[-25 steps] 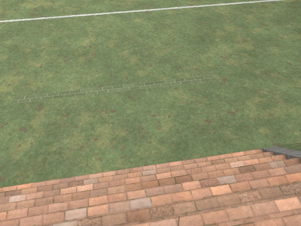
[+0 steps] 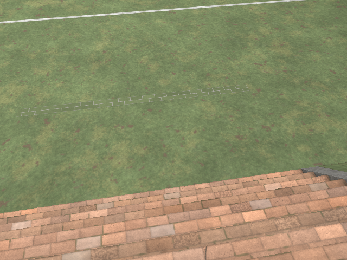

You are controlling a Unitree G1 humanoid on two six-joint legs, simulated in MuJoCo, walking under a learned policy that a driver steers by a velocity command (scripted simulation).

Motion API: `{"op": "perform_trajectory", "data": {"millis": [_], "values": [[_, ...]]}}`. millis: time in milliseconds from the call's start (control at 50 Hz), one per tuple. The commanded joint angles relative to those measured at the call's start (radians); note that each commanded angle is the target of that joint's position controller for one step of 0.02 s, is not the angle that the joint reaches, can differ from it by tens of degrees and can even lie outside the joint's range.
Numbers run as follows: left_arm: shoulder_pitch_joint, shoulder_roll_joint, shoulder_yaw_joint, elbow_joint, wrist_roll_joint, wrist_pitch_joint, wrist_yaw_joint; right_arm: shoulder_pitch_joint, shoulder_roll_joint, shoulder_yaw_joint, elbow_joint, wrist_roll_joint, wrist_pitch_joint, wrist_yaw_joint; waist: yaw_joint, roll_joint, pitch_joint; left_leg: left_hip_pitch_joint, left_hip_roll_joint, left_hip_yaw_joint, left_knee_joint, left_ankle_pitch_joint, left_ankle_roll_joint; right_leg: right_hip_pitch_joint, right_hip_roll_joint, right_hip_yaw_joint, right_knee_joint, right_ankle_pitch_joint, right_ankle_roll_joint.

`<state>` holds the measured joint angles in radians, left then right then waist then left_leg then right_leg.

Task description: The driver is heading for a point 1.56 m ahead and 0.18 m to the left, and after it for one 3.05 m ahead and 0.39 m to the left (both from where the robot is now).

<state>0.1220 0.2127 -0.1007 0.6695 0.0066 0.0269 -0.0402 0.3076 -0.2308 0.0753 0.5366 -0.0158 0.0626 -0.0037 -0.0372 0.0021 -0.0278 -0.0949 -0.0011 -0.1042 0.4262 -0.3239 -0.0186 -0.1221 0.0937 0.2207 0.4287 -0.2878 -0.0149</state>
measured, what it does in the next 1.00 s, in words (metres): stands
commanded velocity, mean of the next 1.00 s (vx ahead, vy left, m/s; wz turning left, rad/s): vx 0.09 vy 0.00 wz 0.00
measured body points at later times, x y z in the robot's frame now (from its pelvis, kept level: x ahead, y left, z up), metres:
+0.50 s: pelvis +0.00 +0.01 +0.01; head -0.01 +0.01 +0.46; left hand +0.08 +0.23 -0.13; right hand +0.02 -0.23 -0.13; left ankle -0.06 +0.14 -0.74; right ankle -0.04 -0.13 -0.74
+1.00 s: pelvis +0.00 +0.00 +0.01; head +0.00 +0.01 +0.46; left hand +0.01 +0.23 -0.14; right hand -0.03 -0.23 -0.14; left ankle -0.06 +0.14 -0.74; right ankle -0.04 -0.13 -0.74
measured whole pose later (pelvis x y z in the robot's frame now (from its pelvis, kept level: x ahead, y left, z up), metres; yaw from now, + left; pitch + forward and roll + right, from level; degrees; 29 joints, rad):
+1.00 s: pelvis +0.00 +0.00 +0.01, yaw +1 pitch +0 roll +0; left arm 0.36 0.17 -0.02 0.91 -0.03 0.04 0.04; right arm 0.49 -0.17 0.00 0.85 0.01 0.05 -0.05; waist -0.01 0.00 -0.02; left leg -0.07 -0.01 -0.11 0.34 -0.27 -0.01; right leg -0.10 0.06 0.20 0.35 -0.25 0.00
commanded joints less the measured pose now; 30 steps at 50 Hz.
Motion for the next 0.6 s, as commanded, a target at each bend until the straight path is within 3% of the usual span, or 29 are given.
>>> {"op": "perform_trajectory", "data": {"millis": [20,60,280,500,540,600], "values": [[-0.031,0.077,0.034,-0.039,-0.007,-0.012,0.003,0.035,-0.095,-0.042,-0.039,0.006,-0.011,-0.003,0.001,-0.005,0.008,0.035,0.072,-0.085,-0.053,0.236,0.019,-0.039,-0.117,0.091,-0.06,0.351,-0.049],[-0.021,0.07,0.035,-0.022,-0.013,-0.015,0.011,0.05,-0.088,-0.046,-0.024,0.007,-0.012,-0.008,0.002,0.003,-0.033,0.065,0.081,-0.086,-0.043,0.314,0.01,-0.012,-0.128,0.084,-0.051,0.414,-0.042],[0.095,0.071,0.058,0.083,-0.028,0.0,0.038,0.168,-0.088,-0.073,0.076,0.016,-0.009,-0.022,0.003,0.007,0.025,0.074,0.07,-0.078,-0.077,0.399,0.006,-0.017,-0.124,0.053,-0.09,0.444,-0.027],[0.154,0.058,0.075,0.155,-0.037,0.009,0.054,0.219,-0.064,-0.086,0.164,0.022,-0.011,-0.026,0.012,0.002,0.069,0.053,0.072,-0.074,-0.123,0.336,0.009,-0.023,-0.129,0.04,-0.13,0.365,-0.019],[0.175,0.058,0.079,0.169,-0.035,0.017,0.053,0.241,-0.055,-0.087,0.186,0.018,-0.011,-0.022,0.016,0.002,0.11,0.029,0.062,-0.068,-0.135,0.265,0.018,-0.047,-0.118,0.036,-0.142,0.296,-0.029],[0.186,0.053,0.083,0.177,-0.035,0.016,0.054,0.244,-0.05,-0.089,0.203,0.019,-0.013,-0.023,0.018,0.002,0.1,0.03,0.061,-0.065,-0.138,0.264,0.019,-0.043,-0.118,0.031,-0.145,0.298,-0.031]]}}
